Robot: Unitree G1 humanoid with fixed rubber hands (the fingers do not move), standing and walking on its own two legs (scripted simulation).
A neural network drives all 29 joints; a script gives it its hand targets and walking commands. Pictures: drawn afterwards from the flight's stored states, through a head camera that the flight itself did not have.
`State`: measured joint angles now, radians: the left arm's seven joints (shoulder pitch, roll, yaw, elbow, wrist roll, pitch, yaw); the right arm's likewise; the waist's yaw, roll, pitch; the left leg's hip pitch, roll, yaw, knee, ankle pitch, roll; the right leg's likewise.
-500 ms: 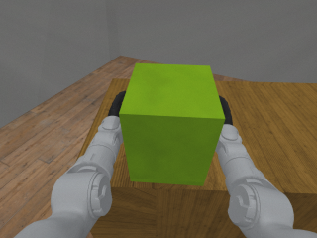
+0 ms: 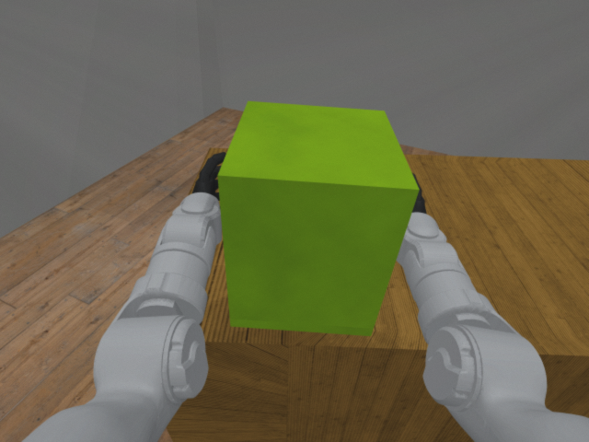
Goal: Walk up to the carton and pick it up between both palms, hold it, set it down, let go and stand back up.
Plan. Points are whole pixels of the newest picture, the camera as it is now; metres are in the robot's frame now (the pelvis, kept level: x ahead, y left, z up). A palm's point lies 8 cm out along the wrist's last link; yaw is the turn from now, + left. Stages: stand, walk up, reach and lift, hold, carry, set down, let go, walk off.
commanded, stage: reach and lift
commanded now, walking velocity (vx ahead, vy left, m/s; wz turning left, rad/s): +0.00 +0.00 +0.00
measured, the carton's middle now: (308, 217) +0.40 -0.02 +0.15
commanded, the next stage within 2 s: hold in 1.14 s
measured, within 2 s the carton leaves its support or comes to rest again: neither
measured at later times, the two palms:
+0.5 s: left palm (191, 193) +0.38 +0.14 +0.22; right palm (415, 203) +0.37 -0.15 +0.20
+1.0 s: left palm (190, 187) +0.38 +0.14 +0.22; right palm (415, 193) +0.37 -0.15 +0.21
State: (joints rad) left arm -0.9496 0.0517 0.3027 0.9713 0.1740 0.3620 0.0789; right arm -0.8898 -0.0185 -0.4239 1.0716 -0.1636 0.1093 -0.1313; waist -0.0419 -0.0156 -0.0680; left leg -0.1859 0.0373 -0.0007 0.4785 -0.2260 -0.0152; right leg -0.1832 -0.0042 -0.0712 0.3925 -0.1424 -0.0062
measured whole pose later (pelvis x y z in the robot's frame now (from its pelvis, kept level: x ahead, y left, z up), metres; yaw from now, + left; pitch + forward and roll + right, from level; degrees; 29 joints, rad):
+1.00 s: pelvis -0.01 +0.00 +0.00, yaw +0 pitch -8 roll -1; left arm -0.95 0.06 0.30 0.78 0.17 0.60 0.08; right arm -0.96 -0.07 -0.25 0.99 0.00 0.33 -0.16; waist -0.04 -0.01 -0.06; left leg -0.13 0.04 0.00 0.48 -0.22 -0.01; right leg -0.12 0.00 -0.07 0.39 -0.14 -0.01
